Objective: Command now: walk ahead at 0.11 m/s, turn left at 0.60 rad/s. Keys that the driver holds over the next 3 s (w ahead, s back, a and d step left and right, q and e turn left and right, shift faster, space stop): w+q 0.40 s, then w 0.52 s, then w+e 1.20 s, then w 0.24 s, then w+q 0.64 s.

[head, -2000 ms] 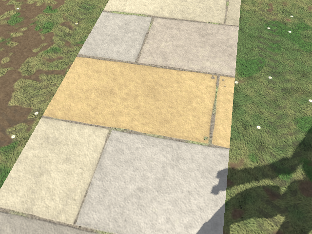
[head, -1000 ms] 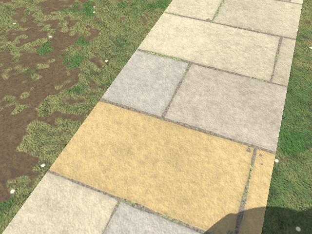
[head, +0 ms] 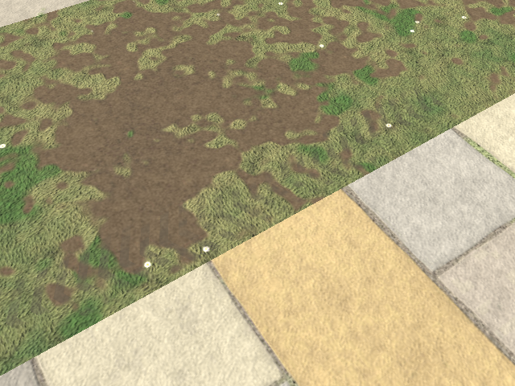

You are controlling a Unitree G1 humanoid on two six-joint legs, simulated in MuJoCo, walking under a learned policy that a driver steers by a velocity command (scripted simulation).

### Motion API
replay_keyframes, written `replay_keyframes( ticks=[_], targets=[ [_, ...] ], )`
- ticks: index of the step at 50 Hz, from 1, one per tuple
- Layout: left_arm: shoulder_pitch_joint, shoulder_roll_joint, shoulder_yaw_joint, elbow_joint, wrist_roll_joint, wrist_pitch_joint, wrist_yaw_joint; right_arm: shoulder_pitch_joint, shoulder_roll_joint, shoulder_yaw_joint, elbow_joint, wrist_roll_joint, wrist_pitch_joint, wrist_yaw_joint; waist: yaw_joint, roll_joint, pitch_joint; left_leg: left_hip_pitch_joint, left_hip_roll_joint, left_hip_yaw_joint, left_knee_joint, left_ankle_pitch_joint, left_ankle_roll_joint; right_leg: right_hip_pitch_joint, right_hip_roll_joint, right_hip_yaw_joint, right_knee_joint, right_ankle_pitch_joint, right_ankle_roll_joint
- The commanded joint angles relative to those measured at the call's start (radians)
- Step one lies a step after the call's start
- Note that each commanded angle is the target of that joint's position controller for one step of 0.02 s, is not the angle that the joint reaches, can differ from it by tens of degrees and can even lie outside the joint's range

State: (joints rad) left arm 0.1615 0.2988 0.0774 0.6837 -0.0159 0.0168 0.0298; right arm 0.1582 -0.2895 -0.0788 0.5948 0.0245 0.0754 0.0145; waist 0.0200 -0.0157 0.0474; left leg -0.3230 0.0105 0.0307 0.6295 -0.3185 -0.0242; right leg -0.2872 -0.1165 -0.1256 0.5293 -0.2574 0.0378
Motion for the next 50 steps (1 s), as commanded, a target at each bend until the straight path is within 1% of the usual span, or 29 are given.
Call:
replay_keyframes(
  ticks=[1,2,3,4,5,6,7,10,14,18,21,23,24,25,26,27,29,30,31,33,37,40,43,45,46,47,48,49,50],
  targets=[
    [0.028,0.095,0.032,-0.031,0.004,-0.013,-0.008,0.172,-0.150,-0.064,-0.014,0.009,-0.016,-0.006,-0.055,0.018,-0.152,0.339,0.033,-0.108,-0.229,0.073,0.114,-0.156,-0.095,0.022,0.140,-0.133,-0.074],
    [-0.038,0.029,0.004,-0.111,0.046,-0.020,-0.015,0.233,-0.290,-0.091,-0.025,0.006,-0.030,-0.016,-0.059,0.331,-0.131,0.437,0.311,-0.577,-0.295,-0.039,0.295,-0.511,0.071,-0.032,0.479,-0.433,0.009],
    [-0.144,0.088,0.023,-0.138,0.018,-0.046,-0.012,0.252,-0.260,-0.078,-0.034,-0.030,-0.068,-0.003,-0.144,0.246,-0.137,0.355,0.362,-0.743,-0.413,-0.249,0.397,-0.588,0.095,0.176,0.599,-0.395,-0.008],
    [-0.163,0.136,0.038,-0.142,-0.011,-0.061,-0.018,0.204,-0.207,-0.057,-0.024,-0.035,-0.093,-0.004,-0.106,0.209,-0.055,0.317,0.332,-0.682,-0.449,-0.377,0.356,-0.615,0.061,0.206,0.607,-0.287,-0.037],
    [-0.134,0.154,0.048,-0.120,-0.007,-0.070,-0.021,0.155,-0.171,-0.043,-0.023,-0.021,-0.105,-0.010,-0.070,0.187,-0.014,0.281,0.290,-0.607,-0.447,-0.362,0.308,-0.602,0.043,0.203,0.583,-0.188,-0.046],
    [-0.110,0.154,0.052,-0.097,0.012,-0.077,-0.020,0.121,-0.147,-0.031,-0.027,-0.011,-0.106,-0.018,-0.054,0.177,-0.012,0.267,0.251,-0.543,-0.444,-0.298,0.277,-0.574,0.033,0.203,0.544,-0.109,-0.037],
    [-0.094,0.144,0.051,-0.088,0.023,-0.084,-0.022,0.106,-0.139,-0.024,-0.028,-0.013,-0.105,-0.025,-0.039,0.178,-0.013,0.237,0.213,-0.491,-0.452,-0.238,0.259,-0.524,0.035,0.199,0.507,-0.038,-0.027],
    [-0.100,0.100,0.039,-0.067,0.021,-0.104,-0.035,0.138,-0.139,-0.022,-0.013,-0.025,-0.115,-0.039,-0.041,0.141,-0.033,0.222,0.163,-0.400,-0.450,-0.048,0.245,-0.450,0.073,0.169,0.387,0.128,-0.002],
    [-0.176,0.065,0.021,-0.078,0.010,-0.114,-0.045,0.185,-0.170,-0.035,0.020,-0.008,-0.120,-0.044,-0.074,0.156,-0.012,0.174,0.137,-0.363,-0.428,0.021,0.235,-0.341,0.113,0.172,0.142,0.198,0.025],
    [-0.226,0.077,0.018,-0.098,-0.004,-0.127,-0.060,0.221,-0.182,-0.040,0.046,0.006,-0.115,-0.039,-0.093,0.149,0.005,0.146,0.152,-0.427,-0.385,-0.002,0.240,-0.244,0.128,0.186,0.017,0.162,0.020],
    [-0.166,0.108,0.029,-0.090,-0.009,-0.141,-0.065,0.205,-0.172,-0.037,0.049,0.003,-0.111,-0.035,-0.058,0.179,-0.017,0.162,0.161,-0.482,-0.327,0.048,0.224,-0.130,0.130,0.184,-0.031,0.115,-0.011],
    [-0.038,0.126,0.043,-0.053,0.004,-0.151,-0.058,0.205,-0.117,-0.020,0.051,-0.002,-0.109,-0.033,0.002,0.172,-0.075,0.135,0.108,-0.449,-0.213,0.152,0.185,0.078,0.123,0.160,-0.101,0.135,-0.057],
    [0.091,0.163,0.053,-0.039,0.018,-0.154,-0.050,0.196,-0.063,0.000,0.040,-0.017,-0.112,-0.030,0.063,0.100,-0.181,0.058,0.050,-0.376,0.014,0.152,0.146,0.281,0.006,0.275,-0.099,0.093,-0.115],
    [0.210,0.266,0.076,-0.004,0.042,-0.146,-0.051,0.262,-0.014,0.015,0.008,0.005,-0.123,-0.038,0.050,-0.208,-0.293,-0.253,-0.093,-0.220,0.353,-0.078,0.065,0.564,-0.194,0.679,-0.185,-0.133,-0.262],
    [0.236,0.213,0.067,0.014,0.020,-0.143,-0.064,0.275,-0.087,0.002,0.017,0.020,-0.133,-0.043,0.053,-0.267,-0.245,-0.432,-0.080,-0.232,0.545,-0.260,0.043,0.567,-0.274,0.913,-0.278,-0.333,-0.315],
    [0.197,0.144,0.044,0.012,0.008,-0.139,-0.062,0.216,-0.141,-0.012,0.027,0.024,-0.137,-0.040,0.057,-0.166,-0.123,-0.488,-0.034,-0.251,0.617,-0.185,0.048,0.478,-0.248,0.807,-0.284,-0.348,-0.293],
    [0.133,0.094,0.025,0.009,0.018,-0.125,-0.053,0.118,-0.121,-0.006,0.016,-0.002,-0.144,-0.032,0.034,-0.068,-0.024,-0.475,0.023,-0.192,0.583,-0.056,0.054,0.326,-0.166,0.592,-0.300,-0.148,-0.261],
    [0.114,0.076,0.016,0.009,0.025,-0.125,-0.049,0.099,-0.111,-0.007,0.014,-0.009,-0.146,-0.025,0.015,-0.073,-0.015,-0.439,0.054,-0.181,0.537,-0.012,0.056,0.274,-0.137,0.525,-0.318,-0.058,-0.249],
    [0.106,0.071,0.012,0.011,0.026,-0.126,-0.047,0.101,-0.096,-0.003,0.017,-0.009,-0.146,-0.019,0.003,-0.090,-0.017,-0.403,0.067,-0.159,0.503,0.013,0.052,0.237,-0.116,0.478,-0.338,0.003,-0.245],
    [0.117,0.084,0.012,0.026,0.013,-0.130,-0.045,0.085,-0.062,0.009,0.015,-0.013,-0.143,-0.012,-0.002,-0.096,-0.013,-0.391,0.079,-0.118,0.429,0.039,0.034,0.200,-0.105,0.411,-0.368,0.103,-0.261],
    [0.141,0.135,0.020,0.053,0.001,-0.122,-0.039,-0.039,-0.022,0.034,-0.017,-0.020,-0.156,-0.002,0.029,-0.066,0.005,-0.340,0.080,-0.070,0.157,0.210,0.014,0.164,-0.081,0.286,-0.393,0.236,-0.253],
    [0.190,0.158,0.021,0.078,-0.011,-0.112,-0.038,-0.123,-0.026,0.037,-0.030,-0.010,-0.163,0.012,0.058,-0.066,0.007,-0.243,0.048,-0.040,0.009,0.322,0.014,0.155,-0.081,0.240,-0.385,0.261,-0.232],
    [0.226,0.172,0.023,0.105,-0.019,-0.098,-0.036,-0.171,-0.053,0.028,-0.051,-0.003,-0.164,0.023,0.051,-0.069,0.021,-0.219,0.035,-0.048,-0.069,0.304,0.047,0.232,-0.128,0.247,-0.359,0.305,-0.211],
    [0.226,0.188,0.026,0.113,-0.018,-0.086,-0.032,-0.130,-0.083,0.013,-0.046,-0.005,-0.165,0.026,0.008,-0.074,-0.011,-0.127,0.007,-0.026,-0.109,0.252,0.080,0.282,-0.135,0.229,-0.277,0.485,-0.188],
    [0.217,0.187,0.024,0.114,-0.018,-0.080,-0.029,-0.035,-0.110,-0.004,-0.019,-0.009,-0.164,0.022,-0.051,-0.065,-0.072,0.018,-0.019,0.000,-0.140,0.253,0.106,0.273,-0.105,0.188,-0.150,0.637,-0.167],
    [0.229,0.161,0.011,0.111,-0.011,-0.078,-0.027,0.112,-0.153,-0.028,0.020,-0.013,-0.161,0.012,-0.121,-0.050,-0.165,0.254,-0.005,-0.015,-0.137,0.253,0.136,0.175,-0.055,0.160,0.045,0.648,-0.137],
    [0.240,0.085,-0.021,0.079,0.026,-0.081,-0.026,0.295,-0.239,-0.049,0.042,-0.027,-0.153,-0.004,-0.177,0.112,-0.332,0.557,0.237,-0.283,-0.109,0.243,0.203,-0.047,0.016,0.123,0.397,0.282,-0.096],
    [0.357,0.001,-0.045,0.068,0.000,-0.097,-0.030,0.298,-0.272,-0.047,0.049,-0.032,-0.153,0.005,-0.102,0.348,-0.447,0.734,0.413,-0.731,-0.263,-0.017,0.330,-0.343,0.162,0.197,0.670,-0.326,-0.062],
    [0.268,0.125,-0.015,0.077,-0.027,-0.106,-0.032,0.268,-0.169,-0.024,0.046,-0.024,-0.155,0.006,-0.140,0.202,-0.328,0.640,0.376,-0.693,-0.318,-0.115,0.286,-0.444,0.109,0.272,0.757,-0.298,-0.068]
  ],
)
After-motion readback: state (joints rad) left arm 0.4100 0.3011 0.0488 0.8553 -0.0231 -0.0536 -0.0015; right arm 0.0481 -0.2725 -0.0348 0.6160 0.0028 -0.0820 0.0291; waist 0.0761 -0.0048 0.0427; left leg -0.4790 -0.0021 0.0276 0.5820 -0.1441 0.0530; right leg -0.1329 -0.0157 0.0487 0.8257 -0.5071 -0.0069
